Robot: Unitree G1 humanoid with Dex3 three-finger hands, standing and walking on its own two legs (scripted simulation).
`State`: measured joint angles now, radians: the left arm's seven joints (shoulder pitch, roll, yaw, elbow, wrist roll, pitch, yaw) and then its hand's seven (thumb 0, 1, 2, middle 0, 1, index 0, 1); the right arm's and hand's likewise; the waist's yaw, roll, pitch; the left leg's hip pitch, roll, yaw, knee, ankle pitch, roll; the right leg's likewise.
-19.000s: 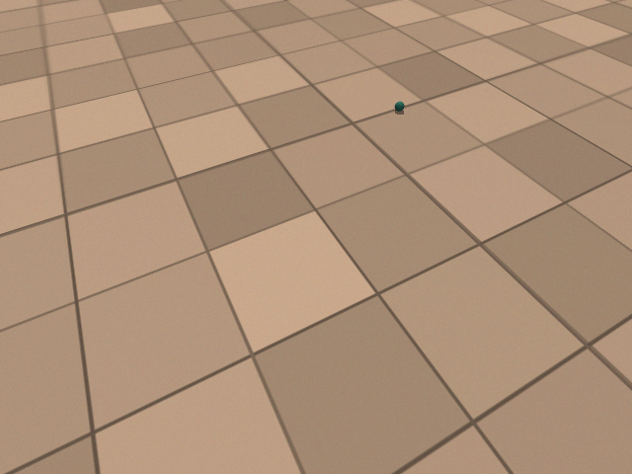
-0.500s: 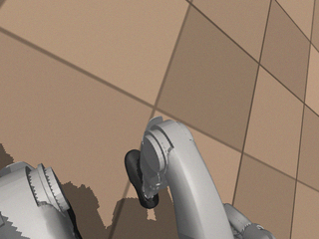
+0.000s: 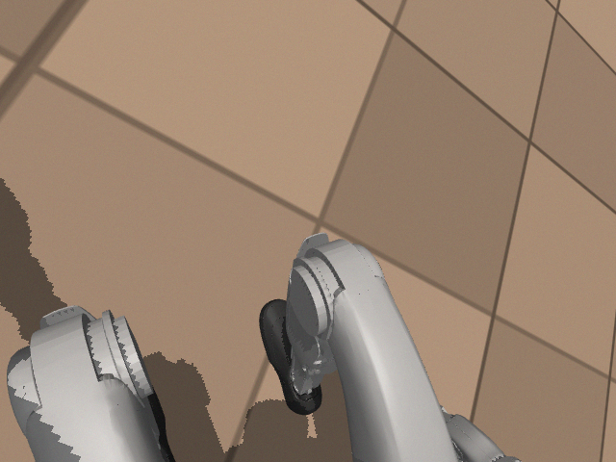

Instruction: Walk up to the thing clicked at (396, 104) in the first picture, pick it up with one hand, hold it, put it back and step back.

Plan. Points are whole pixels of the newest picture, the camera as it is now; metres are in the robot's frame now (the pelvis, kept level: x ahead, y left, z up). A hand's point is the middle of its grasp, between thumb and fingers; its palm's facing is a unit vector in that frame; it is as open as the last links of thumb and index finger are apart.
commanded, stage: settle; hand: left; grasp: from above
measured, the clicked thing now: out of the picture +0.48 +0.35 -0.25
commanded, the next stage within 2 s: lift in 0.50 s
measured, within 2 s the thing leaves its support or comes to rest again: neither
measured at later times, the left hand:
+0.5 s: hand out of the picture +0.45 +0.34 -0.14, palm faces -0.44 -0.11 -0.89, open 7.1 cm
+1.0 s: hand out of the picture +0.41 +0.35 -0.06, palm faces -0.46 -0.13 -0.88, open 7.1 cm
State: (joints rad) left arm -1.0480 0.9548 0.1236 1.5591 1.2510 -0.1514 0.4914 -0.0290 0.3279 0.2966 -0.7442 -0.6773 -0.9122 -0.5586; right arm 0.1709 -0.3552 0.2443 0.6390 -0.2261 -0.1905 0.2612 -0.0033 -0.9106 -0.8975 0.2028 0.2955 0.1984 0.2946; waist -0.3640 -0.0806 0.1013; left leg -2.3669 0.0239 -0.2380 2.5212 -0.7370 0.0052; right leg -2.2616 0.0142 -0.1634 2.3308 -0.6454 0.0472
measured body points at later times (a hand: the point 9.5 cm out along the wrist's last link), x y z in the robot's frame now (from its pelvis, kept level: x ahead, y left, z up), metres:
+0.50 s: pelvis -0.01 -0.01 +0.02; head +0.23 +0.09 +0.39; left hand +0.47 +0.34 -0.08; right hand +0.07 -0.27 -0.08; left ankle +0.05 +0.12 -0.28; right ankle +0.12 -0.12 -0.28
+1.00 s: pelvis -0.01 +0.00 +0.06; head +0.20 +0.08 +0.45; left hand +0.43 +0.35 -0.01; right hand +0.07 -0.27 -0.05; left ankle +0.05 +0.12 -0.28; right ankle +0.12 -0.12 -0.28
